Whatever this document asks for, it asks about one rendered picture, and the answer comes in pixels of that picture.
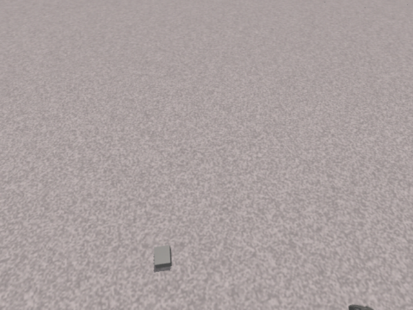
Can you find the small box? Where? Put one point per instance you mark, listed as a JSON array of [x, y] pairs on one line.
[[162, 256]]

